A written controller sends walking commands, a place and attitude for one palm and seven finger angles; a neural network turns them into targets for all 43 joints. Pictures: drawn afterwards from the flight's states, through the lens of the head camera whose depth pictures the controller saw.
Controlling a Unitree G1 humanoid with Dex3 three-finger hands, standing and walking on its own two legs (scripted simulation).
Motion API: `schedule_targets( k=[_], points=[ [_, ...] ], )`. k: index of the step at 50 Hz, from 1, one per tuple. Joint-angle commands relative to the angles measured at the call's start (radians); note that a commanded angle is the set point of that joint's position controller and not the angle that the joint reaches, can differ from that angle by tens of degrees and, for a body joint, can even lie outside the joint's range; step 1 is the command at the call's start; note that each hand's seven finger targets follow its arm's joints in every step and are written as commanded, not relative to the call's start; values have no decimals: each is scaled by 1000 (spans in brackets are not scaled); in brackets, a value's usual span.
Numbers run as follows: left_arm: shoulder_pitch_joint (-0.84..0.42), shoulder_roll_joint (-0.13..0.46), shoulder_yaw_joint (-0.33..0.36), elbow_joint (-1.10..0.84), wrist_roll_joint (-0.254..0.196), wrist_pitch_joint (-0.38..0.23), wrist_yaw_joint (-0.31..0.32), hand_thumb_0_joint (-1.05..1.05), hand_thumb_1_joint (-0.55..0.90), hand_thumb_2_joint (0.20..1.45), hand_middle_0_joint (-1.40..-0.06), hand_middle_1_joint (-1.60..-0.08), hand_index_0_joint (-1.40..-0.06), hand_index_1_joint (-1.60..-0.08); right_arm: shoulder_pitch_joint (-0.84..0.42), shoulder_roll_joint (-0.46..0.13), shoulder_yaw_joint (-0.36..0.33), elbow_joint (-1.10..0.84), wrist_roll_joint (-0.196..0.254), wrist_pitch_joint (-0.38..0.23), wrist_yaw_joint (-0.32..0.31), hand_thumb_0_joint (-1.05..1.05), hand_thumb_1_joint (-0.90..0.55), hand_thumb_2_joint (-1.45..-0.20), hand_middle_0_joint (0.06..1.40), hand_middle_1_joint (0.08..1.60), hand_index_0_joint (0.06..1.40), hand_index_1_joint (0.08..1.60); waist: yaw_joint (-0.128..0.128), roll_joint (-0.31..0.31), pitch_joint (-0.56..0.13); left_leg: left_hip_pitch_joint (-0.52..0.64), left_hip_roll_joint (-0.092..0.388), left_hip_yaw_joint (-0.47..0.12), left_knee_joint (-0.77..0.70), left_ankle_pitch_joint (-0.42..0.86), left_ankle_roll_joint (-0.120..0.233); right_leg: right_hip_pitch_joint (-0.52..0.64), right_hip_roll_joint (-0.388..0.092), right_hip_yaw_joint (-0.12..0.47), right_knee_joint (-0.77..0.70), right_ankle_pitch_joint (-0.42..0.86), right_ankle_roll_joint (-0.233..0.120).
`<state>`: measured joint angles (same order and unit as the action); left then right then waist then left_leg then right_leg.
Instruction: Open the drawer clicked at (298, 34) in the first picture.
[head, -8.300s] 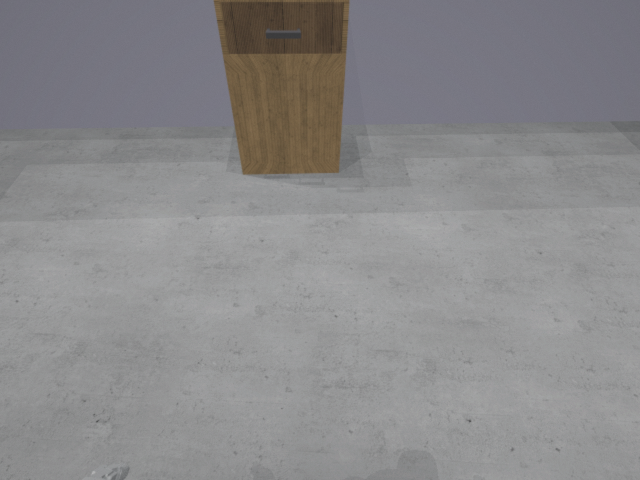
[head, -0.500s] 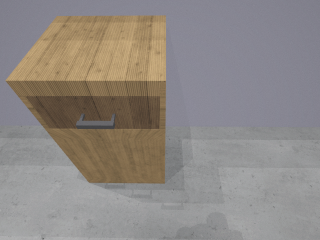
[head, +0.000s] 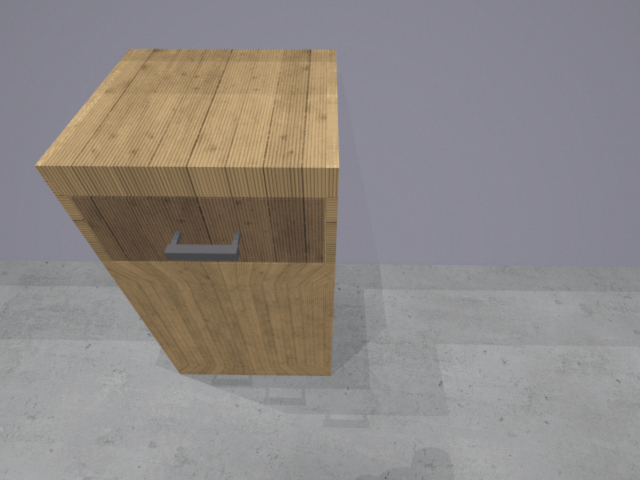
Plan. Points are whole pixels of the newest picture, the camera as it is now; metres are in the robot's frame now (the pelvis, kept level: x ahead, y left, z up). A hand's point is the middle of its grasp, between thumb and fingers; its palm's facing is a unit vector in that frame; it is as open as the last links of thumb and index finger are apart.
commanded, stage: look again from close up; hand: left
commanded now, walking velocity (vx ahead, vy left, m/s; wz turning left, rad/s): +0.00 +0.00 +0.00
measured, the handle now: (205, 244) +0.52 +0.25 -0.08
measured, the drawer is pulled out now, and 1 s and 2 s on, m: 0.00 0.00 0.00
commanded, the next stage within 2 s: raise the hand with hooked fingers in 0.64 s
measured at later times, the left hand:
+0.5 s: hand out of the picture +0.01 +0.18 -0.17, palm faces +0.02 -0.98 -0.18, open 7.3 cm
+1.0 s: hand (173, 406) +0.22 +0.20 -0.04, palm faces -0.06 -0.42 -0.90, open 7.7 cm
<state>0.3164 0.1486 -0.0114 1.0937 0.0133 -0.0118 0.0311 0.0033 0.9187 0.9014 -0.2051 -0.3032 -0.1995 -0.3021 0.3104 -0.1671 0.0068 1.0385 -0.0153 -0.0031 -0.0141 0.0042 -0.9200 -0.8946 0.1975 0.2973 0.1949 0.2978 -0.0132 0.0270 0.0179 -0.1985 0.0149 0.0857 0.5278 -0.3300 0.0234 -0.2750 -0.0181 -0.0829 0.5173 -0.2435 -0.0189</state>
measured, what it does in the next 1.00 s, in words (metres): stands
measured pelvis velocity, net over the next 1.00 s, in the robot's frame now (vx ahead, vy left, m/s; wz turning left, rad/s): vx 0.01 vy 0.00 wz -0.03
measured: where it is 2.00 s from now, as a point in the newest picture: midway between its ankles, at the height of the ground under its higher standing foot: outside the picture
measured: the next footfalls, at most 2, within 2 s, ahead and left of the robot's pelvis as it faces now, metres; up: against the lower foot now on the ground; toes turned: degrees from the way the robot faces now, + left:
none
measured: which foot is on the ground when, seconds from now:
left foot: down 0.00-1.00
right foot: down 0.00-1.00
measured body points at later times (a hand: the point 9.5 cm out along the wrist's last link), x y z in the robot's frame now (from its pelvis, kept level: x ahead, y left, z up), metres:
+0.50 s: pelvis +0.01 +0.01 +0.00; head +0.02 +0.01 +0.45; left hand +0.01 +0.23 -0.15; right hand -0.01 -0.20 -0.16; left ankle -0.03 +0.10 -0.73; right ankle +0.02 -0.11 -0.73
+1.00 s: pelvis +0.01 +0.00 -0.01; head +0.02 -0.03 +0.44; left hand +0.22 +0.22 +0.01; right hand +0.15 -0.27 -0.12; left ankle -0.03 +0.10 -0.73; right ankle +0.02 -0.11 -0.73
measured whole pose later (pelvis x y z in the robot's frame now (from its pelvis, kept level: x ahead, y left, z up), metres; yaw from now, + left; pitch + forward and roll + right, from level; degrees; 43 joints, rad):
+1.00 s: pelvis +0.01 +0.00 -0.01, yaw -2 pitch +6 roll +2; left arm 0.35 0.29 -0.09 0.10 0.72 0.07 0.33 0.03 0.82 0.85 -0.21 -0.38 -0.20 -0.38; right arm 0.21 -0.29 -0.04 0.71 -0.03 -0.17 -0.03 0.02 -0.92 -0.89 0.20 0.30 0.20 0.30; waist 0.00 0.05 -0.10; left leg -0.35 0.00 0.12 0.63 -0.38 0.02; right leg -0.48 -0.04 -0.04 0.69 -0.32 -0.02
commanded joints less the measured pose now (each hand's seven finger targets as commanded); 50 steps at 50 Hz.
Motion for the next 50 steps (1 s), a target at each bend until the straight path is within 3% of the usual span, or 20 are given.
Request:
schedule_targets(
  k=[1,4,6,8,30,36,37,38,39,40,41,42,44,45,46,48,49,50],
  points=[
    [9,101,10,-57,-5,-18,3,0,900,900,-200,-300,-200,-300,71,-80,0,-43,-3,-26,-3,0,-900,-900,200,300,200,300,7,15,61,-109,106,-139,-170,74,31,39,-71,110,-80,-1,-32],
    [37,87,3,-34,-8,-21,4,0,900,900,-200,-300,-200,-300,78,-84,3,-24,1,-34,-8,0,-900,-900,200,300,200,300,12,-49,39,-76,93,-124,-169,132,29,81,-85,116,-81,82,-27],
    [37,85,3,-28,-9,-18,3,0,900,900,-200,-300,-200,-300,83,-80,7,-6,0,-33,-10,0,-900,-900,200,300,200,300,14,-21,62,-79,95,-123,-186,123,29,77,-83,110,-84,73,-25],
    [42,82,2,-20,-9,-16,4,0,900,900,-200,-300,-200,-300,86,-76,8,7,0,-31,-10,0,-900,-900,200,300,200,300,14,-33,74,-79,92,-119,-195,108,27,75,-85,110,-91,69,-24],
    [54,54,10,24,-6,-13,9,0,900,900,-200,-300,-200,-300,99,-47,12,90,2,-38,-25,0,-900,-900,200,300,200,300,14,-4,58,10,100,-102,-212,280,23,121,-88,90,-92,184,-15],
    [63,42,11,30,-6,-13,10,0,900,900,-200,-300,-200,-300,96,-45,11,98,2,-37,-28,0,-900,-900,200,300,200,300,17,-22,67,31,101,-97,-205,308,23,113,-90,91,-96,206,-14],
    [114,107,15,61,5,-32,49,0,900,900,-200,-300,-200,-300,-15,-101,-9,19,22,-40,-14,0,-900,-900,200,300,200,300,50,-154,90,-69,121,-78,-15,415,-10,92,-137,120,-84,541,0],
    [-670,335,-65,-1457,110,-194,46,0,877,890,-202,-315,-202,-315,2,-250,-13,-334,73,-186,-63,0,-900,-900,200,300,200,300,-40,174,-404,174,12,-84,-136,534,21,193,-18,178,7,405,-26],
    [-279,304,-2,-1168,144,-94,131,0,853,880,-203,-330,-203,-330,-115,-179,-29,-284,66,-279,-102,0,-900,-900,200,300,200,300,33,302,-371,227,48,-84,-130,711,-5,89,-2,106,54,144,-41],
    [-38,153,-69,-1068,144,62,182,0,830,870,-205,-345,-205,-345,-97,-144,-47,-276,84,-313,-95,0,-900,-900,200,300,200,300,16,232,-207,114,50,-97,-167,629,-46,-28,6,51,97,-31,-20],
    [-12,61,-135,-1072,187,95,187,0,807,860,-207,-360,-207,-360,-71,-137,-41,-258,78,-326,-92,0,-900,-900,200,300,200,300,5,121,-131,65,51,-87,-137,563,-33,-56,9,24,75,-4,-7],
    [-50,68,-171,-1153,254,92,195,0,783,850,-208,-375,-208,-375,-119,-167,-43,-323,71,-344,-81,0,-900,-900,200,300,200,300,4,63,-45,-7,37,-113,-102,449,-24,-95,9,32,39,26,-14],
    [-29,151,-154,-1175,468,77,240,0,737,830,-212,-405,-212,-405,-133,-222,-46,-378,14,-327,-68,0,-900,-900,200,300,200,300,-21,-97,-91,-96,5,-132,-15,332,-2,-148,27,55,40,65,-32],
    [-3,161,-140,-1166,569,75,269,0,713,820,-213,-420,-213,-420,-133,-224,-54,-422,-2,-304,-53,0,-900,-900,200,300,200,300,-12,-115,-129,-127,-14,-129,20,309,-5,-165,33,67,58,24,-34],
    [115,159,-119,-1114,681,79,299,0,690,810,-215,-435,-215,-435,-148,-213,-68,-466,-20,-269,-36,0,-900,-900,200,300,200,300,25,-164,-163,-149,-29,-108,47,280,-12,-171,39,68,60,-52,-37],
    [331,127,-115,-1000,843,67,337,0,643,790,-218,-465,-218,-465,-219,-216,-84,-540,-40,-178,8,0,-900,-900,200,300,200,300,88,-228,-73,-261,-42,-85,59,179,-19,-190,43,105,53,-99,-54],
    [393,122,-105,-981,900,48,347,0,620,780,-220,-480,-220,-480,-247,-213,-86,-566,-42,-124,29,0,-900,-900,200,300,200,300,110,-251,-62,-308,-44,-67,69,157,-21,-178,43,121,65,-62,-60],
    [425,154,-63,-987,941,17,355,0,597,770,-222,-495,-222,-495,-265,-205,-85,-590,-35,-84,51,0,-900,-900,200,300,200,300,142,-262,-89,-343,-50,-57,81,174,-24,-133,38,155,88,22,-65]
  ],
)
